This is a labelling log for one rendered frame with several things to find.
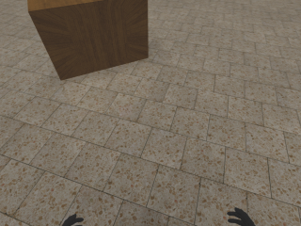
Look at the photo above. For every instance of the pedestal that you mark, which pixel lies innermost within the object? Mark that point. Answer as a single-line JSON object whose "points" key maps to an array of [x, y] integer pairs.
{"points": [[87, 36]]}

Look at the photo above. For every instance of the robot right hand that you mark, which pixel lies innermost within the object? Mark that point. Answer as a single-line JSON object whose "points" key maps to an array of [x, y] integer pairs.
{"points": [[244, 219]]}

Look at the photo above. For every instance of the robot left hand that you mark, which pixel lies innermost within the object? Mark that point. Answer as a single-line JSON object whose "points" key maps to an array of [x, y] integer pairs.
{"points": [[71, 220]]}

